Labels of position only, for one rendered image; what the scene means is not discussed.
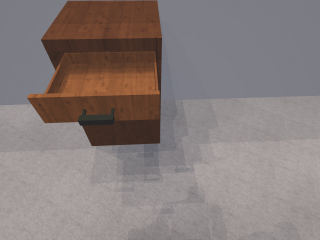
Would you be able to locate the cabinet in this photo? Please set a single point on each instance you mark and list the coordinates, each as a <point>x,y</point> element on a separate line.
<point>95,26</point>

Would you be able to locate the handle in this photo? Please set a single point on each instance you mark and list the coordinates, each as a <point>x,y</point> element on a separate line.
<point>96,119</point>

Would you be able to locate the drawer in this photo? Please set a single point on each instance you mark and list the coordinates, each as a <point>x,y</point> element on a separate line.
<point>98,82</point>

